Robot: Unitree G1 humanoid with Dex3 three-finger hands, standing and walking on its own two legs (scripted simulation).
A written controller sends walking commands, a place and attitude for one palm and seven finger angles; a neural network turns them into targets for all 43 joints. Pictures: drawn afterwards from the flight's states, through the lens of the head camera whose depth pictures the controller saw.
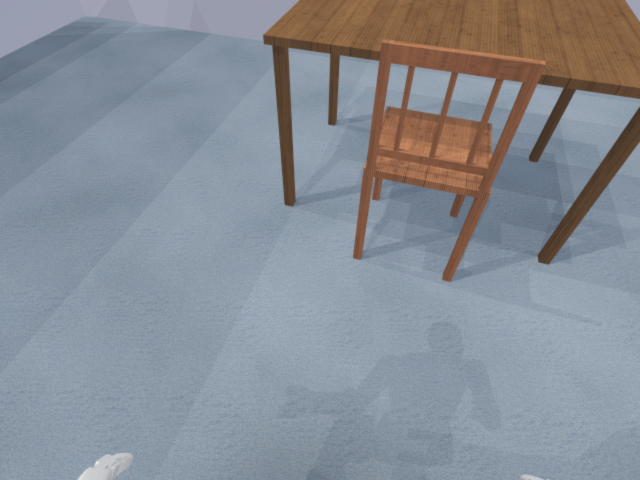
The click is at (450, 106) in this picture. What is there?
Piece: chair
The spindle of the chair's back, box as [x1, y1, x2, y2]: [429, 72, 457, 157]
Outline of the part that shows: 457,73 452,72 431,147 429,155 430,157 433,157 435,153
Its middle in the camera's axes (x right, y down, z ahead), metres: +0.33 -0.33 +1.06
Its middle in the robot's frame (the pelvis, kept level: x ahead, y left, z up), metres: +1.02 -0.28 -0.09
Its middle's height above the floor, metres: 0.68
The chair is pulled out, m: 0.00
